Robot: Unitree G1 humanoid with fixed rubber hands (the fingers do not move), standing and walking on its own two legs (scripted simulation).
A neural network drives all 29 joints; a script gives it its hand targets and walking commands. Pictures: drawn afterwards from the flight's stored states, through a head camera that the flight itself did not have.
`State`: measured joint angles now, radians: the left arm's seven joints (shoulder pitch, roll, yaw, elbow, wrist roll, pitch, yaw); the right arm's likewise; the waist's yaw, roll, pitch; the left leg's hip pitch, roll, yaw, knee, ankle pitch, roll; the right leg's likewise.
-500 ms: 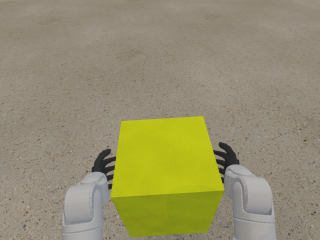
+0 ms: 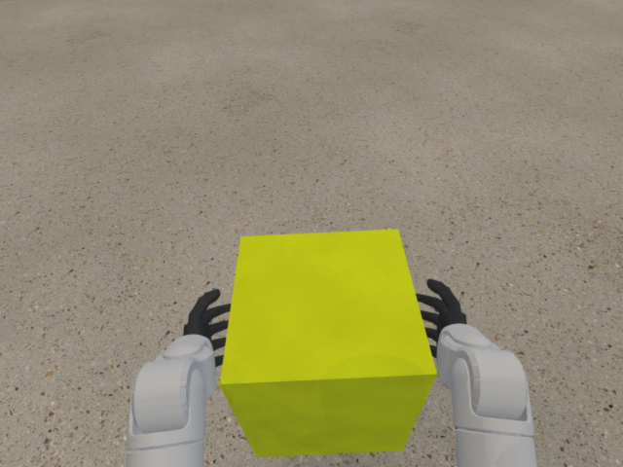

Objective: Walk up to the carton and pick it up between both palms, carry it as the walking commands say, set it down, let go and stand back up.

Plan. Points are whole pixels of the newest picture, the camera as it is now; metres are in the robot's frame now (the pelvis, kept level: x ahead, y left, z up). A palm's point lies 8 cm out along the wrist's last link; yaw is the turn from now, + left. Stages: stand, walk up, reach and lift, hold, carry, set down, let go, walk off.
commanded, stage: carry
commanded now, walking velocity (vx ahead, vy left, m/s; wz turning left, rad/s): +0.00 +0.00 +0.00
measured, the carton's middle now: (324, 347) +0.30 +0.00 +0.00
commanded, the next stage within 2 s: none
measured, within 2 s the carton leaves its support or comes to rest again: neither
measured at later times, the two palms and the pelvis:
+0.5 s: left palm (200, 355) +0.26 +0.15 +0.06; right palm (446, 340) +0.28 -0.15 +0.06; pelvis +0.00 +0.00 +0.00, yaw +0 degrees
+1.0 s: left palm (213, 357) +0.27 +0.14 +0.04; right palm (454, 352) +0.27 -0.16 +0.04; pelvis +0.00 -0.01 +0.00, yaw +0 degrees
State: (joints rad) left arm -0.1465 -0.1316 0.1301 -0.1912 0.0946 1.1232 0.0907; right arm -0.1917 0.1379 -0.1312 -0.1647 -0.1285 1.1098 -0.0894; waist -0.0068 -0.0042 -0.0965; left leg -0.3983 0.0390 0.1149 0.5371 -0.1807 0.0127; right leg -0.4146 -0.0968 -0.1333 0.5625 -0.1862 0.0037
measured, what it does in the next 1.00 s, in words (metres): stands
